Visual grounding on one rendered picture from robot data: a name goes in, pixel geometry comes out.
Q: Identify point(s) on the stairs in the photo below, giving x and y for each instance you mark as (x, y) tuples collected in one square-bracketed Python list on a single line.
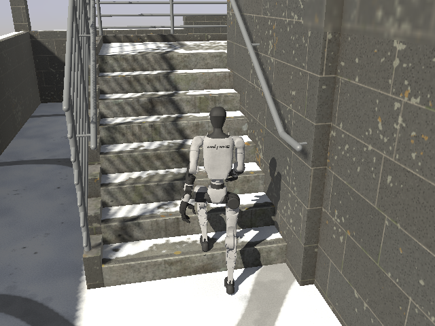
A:
[(151, 107)]

